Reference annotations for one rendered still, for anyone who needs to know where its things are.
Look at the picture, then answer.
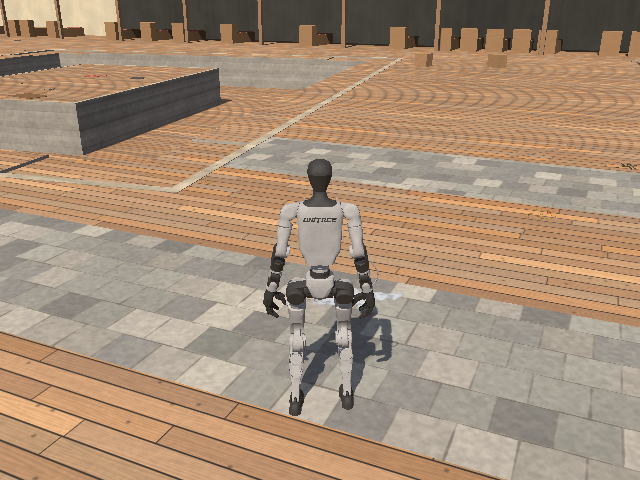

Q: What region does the humanoid robot head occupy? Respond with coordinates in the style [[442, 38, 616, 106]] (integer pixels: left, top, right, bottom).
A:
[[303, 159, 337, 207]]

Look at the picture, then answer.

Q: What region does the robot left upper arm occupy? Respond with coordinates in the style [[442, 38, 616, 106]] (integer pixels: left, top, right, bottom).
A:
[[275, 202, 299, 258]]

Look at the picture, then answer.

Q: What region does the robot left shin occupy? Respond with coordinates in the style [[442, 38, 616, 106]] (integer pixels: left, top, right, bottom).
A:
[[289, 334, 304, 402]]

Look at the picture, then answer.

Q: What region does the right robot forearm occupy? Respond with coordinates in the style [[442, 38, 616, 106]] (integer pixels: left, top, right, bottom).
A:
[[354, 243, 373, 293]]

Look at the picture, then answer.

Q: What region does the robot left hand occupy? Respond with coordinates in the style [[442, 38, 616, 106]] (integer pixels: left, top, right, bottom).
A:
[[263, 289, 286, 318]]

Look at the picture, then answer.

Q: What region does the left robot forearm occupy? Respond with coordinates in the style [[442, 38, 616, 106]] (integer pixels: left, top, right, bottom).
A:
[[266, 243, 285, 292]]

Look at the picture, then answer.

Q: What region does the robot right hand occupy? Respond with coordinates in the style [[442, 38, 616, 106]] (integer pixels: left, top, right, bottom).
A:
[[352, 290, 375, 319]]

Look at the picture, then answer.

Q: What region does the robot right upper arm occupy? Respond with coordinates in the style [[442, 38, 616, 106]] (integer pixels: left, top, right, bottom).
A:
[[341, 202, 365, 259]]

